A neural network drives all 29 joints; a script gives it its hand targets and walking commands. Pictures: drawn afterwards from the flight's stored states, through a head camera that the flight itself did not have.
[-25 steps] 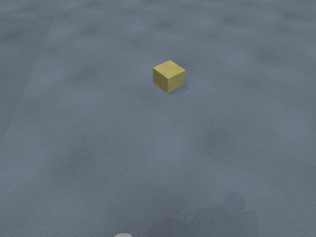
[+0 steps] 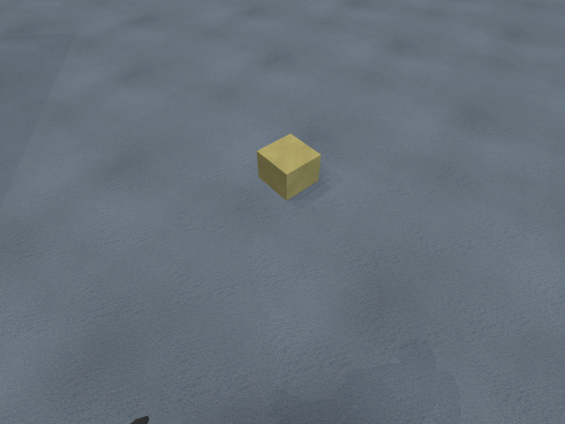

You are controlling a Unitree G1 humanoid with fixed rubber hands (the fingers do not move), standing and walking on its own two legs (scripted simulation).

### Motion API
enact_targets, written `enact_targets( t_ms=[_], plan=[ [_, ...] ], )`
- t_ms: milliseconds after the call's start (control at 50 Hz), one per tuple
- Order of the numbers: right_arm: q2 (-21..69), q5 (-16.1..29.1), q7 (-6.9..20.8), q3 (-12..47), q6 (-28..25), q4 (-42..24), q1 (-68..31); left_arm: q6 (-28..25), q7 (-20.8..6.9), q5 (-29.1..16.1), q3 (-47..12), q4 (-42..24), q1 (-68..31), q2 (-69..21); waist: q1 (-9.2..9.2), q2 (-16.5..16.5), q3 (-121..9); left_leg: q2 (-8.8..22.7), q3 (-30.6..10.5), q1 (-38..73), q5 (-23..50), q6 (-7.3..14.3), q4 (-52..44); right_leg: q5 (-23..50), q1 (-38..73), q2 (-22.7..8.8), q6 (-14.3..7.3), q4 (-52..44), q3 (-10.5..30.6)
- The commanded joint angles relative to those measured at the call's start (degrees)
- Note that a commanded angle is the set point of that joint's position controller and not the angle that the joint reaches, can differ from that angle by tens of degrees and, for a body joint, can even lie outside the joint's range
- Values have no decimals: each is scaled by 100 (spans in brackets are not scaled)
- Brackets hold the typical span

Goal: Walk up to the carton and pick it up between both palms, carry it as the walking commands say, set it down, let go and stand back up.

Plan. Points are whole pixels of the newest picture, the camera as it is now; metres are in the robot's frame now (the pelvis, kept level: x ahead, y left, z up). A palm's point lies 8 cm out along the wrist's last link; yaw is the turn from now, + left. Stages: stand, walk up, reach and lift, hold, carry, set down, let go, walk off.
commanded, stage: walk up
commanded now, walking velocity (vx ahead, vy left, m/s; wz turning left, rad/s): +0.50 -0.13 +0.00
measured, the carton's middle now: (288, 166) +1.37 -0.02 -0.67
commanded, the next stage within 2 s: none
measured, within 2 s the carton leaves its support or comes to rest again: neither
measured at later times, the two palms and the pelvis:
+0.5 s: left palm (123, 371) +0.24 +0.28 -0.13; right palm (406, 322) +0.31 -0.21 -0.11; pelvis +0.23 +0.03 +0.01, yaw +0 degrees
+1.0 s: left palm (151, 281) +0.41 +0.27 -0.12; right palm (373, 209) +0.59 -0.20 -0.12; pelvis +0.47 +0.02 +0.00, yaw +0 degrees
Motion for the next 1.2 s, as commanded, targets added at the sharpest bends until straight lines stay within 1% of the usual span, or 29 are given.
enact_targets(
  t_ms=[0, 40, 60, 180, 220, 260, 280, 300, 320, 340, 380, 420, 520, 580, 600, 620, 640, 660, 700, 760, 920, 960, 980, 1000, 1020, 1040, 1060, 1100, 1180],
  plan=[
    [-692, -39, 13, -255, -247, -450, -1413, 62, 182, 100, 323, 67, 1954, 1112, 769, -575, 149, 262, 83, -3138, 403, 208, 1559, 1566, 2739, -2043, -1147, -2634, 2619],
    [-676, -79, 66, -276, -99, -326, -1064, -40, 181, 80, 294, -124, 1690, 942, 578, -285, 341, 273, 120, -2904, 812, 91, 1506, 2857, 2342, -1902, -876, -2600, 2231],
    [-664, -59, 94, -263, -64, -347, -998, -57, 199, 58, 295, -150, 1666, 945, 568, -466, 260, 285, 119, -2842, 827, 80, 1409, 3264, 2385, -1790, -833, -2490, 1929],
    [-410, 1, 276, -15, -23, -662, -2253, -26, 228, 96, 363, -62, 1883, 1011, 753, -969, 860, 211, 466, -2463, 755, 38, -960, 3171, 2222, -1548, -693, -2717, 1331],
    [-383, 15, 311, 41, -19, -559, -2071, 30, 185, 77, 377, -126, 1628, 1095, 537, -1136, 819, -20, 784, -1600, 934, 75, -1748, 3059, 1765, -1366, -583, -2622, 1028],
    [-502, -24, 256, -69, -122, -192, -922, 125, 185, -102, 370, -135, 1136, 1157, -116, -1217, -105, -423, 1304, 417, 1580, 226, -2735, 3341, 1306, -715, -401, -1337, 156],
    [-939, -101, 152, -285, -187, 231, 243, 101, 198, -152, 332, -206, 1072, 1010, -621, -442, -900, -189, 813, 2230, 1843, 512, -2669, 3481, 399, -423, -158, 222, -3],
    [-1683, -254, 16, -563, -228, 509, 1353, 29, 177, -200, 264, -400, 1100, 593, -950, 1656, -1577, 1558, -1620, 3568, 2355, 1051, -3285, 908, -1225, 196, 206, 2610, -207],
    [-2077, -84, -26, -685, -182, 579, 1675, -2, 168, -196, 267, -706, 834, 517, -892, 2342, -1422, 2595, -3524, 3717, 3321, 1592, -4080, -1409, -2266, 499, 92, 3410, 305],
    [-1933, -40, -42, -638, -180, 517, 1284, 14, 194, -132, 297, -741, 341, 673, -790, 1768, -865, 2509, -3434, 3230, 3475, 1760, -3999, -1473, -2644, 48, 34, 3732, 700],
    [-1271, -95, -71, -358, -236, 330, 438, 75, 146, -71, 184, -697, 408, 429, -403, 1040, -70, 1992, -2492, 2233, 3537, 1569, -3928, -759, -2542, -206, 151, 3436, 787],
    [-1034, -51, -76, -252, -277, 152, -261, 171, 64, -25, 116, -605, 838, 321, -63, 1464, 163, 1617, -1571, 1207, 3091, 1234, -4149, -353, -1752, -292, 304, 2467, 778],
    [-1262, -97, -59, -413, -220, 76, -307, 203, -83, -46, 29, -603, 74, 313, -121, 1536, 270, 1475, -917, 1008, 2774, 1161, -4353, -289, -908, -178, 399, -20, 266],
    [-1398, -44, -21, -485, -155, -8, -717, 114, -83, -52, 110, -255, 739, 369, 441, 1232, 79, 1081, -306, 45, 2662, 864, -3715, 984, 1145, 185, 253, -1571, -300],
    [-1270, -71, -12, -418, -201, -45, -739, 65, -15, -31, 276, 54, 1546, 690, 759, 649, -644, 797, -141, -396, 2954, 684, -2529, 1168, 2474, 14, 60, -1554, 23],
    [-873, -90, -11, -265, -308, -205, -828, -6, 100, 41, 517, 331, 2545, 1374, 1224, -1086, -1439, 124, 380, -1503, 1738, 378, -435, 834, 3633, -1316, -231, -2132, 1618],
    [-560, 21, -30, -105, -308, -320, -822, -7, 154, 70, 602, 494, 3100, 1934, 1263, -2033, -1500, -344, 300, -2719, -493, 280, 641, 1177, 4223, -2596, -647, -2720, 3780],
    [-680, -14, -43, -164, -228, -233, -885, 2, 145, 102, 486, 400, 2807, 1873, 997, -886, -962, -30, -309, -3006, -267, 277, 1219, 610, 3647, -2888, -949, -2759, 4328],
    [-668, -40, -2, -242, -187, -44, -976, -22, 142, 85, 376, 74, 1653, 1261, 653, -353, 103, 326, -65, -2957, 606, 226, 1491, 911, 2502, -2259, -981, -2811, 3063],
    [-615, -85, 119, -251, -56, -66, -853, -32, 174, 34, 291, -44, 1233, 843, 481, -891, 319, 376, 95, -2542, 1085, 127, 1100, 1584, 1989, -1567, -692, -2896, 1861],
    [-380, 1, 268, 19, -46, -324, -2013, -5, 214, 83, 351, 97, 1645, 1056, 638, -1061, 830, 112, 698, -1881, 837, 35, -1638, 2795, 2038, -1369, -696, -2776, 1220],
    [-412, -5, 250, 22, -107, -188, -1653, 26, 204, 24, 367, 55, 1491, 1189, 395, -1078, 448, -158, 986, -1054, 1029, 118, -2291, 3203, 1889, -1294, -611, -2340, 1053],
    [-460, -31, 220, -17, -151, 15, -1100, 41, 202, -42, 371, -1, 1221, 1237, 65, -982, 127, -348, 1244, -167, 1406, 187, -2809, 3536, 1603, -1081, -460, -1788, 714],
    [-705, -90, 167, -159, -198, 321, -173, 27, 201, -120, 367, -108, 944, 1185, -371, -515, -470, -271, 1062, 1167, 1927, 380, -3023, 3834, 1034, -815, -262, -651, 396],
    [-1309, -197, 56, -405, -250, 626, 970, -26, 192, -169, 315, -266, 897, 880, -789, 755, -1300, 755, -560, 2825, 2007, 801, -3235, 3018, -312, -222, 89, 1343, 36],
    [-1941, -187, 15, -630, -253, 712, 1619, -33, 185, -208, 199, -475, 880, 394, -837, 2275, -1358, 2457, -3042, 3676, 3372, 1432, -4078, -939, -1975, 559, 212, 2978, 17],
    [-2001, -89, -10, -633, -191, 729, 1600, 24, 213, -179, 287, -441, 665, 694, -695, 1274, -1079, 2692, -3399, 3579, 3939, 1652, -3966, -1344, -2402, 138, 70, 3380, 705],
    [-1393, -126, -39, -389, -275, 535, 708, 83, 166, -93, 164, -453, 366, 475, -399, 788, -142, 2188, -2373, 2570, 4311, 1486, -3822, -753, -2605, -190, 159, 3340, 769],
    [-1046, -70, -56, -244, -364, 313, -2, 238, 25, -9, 74, -439, 494, 362, -124, 1514, 117, 1647, -1223, 1667, 3587, 1093, -4233, -76, -1853, -249, 357, 1941, 749]
  ],
)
